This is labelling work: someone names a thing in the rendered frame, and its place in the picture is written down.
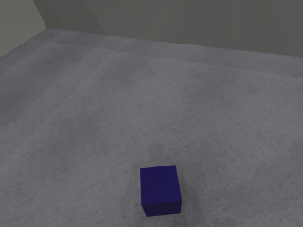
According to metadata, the carton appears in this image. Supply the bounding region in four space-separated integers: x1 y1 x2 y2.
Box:
140 165 182 217

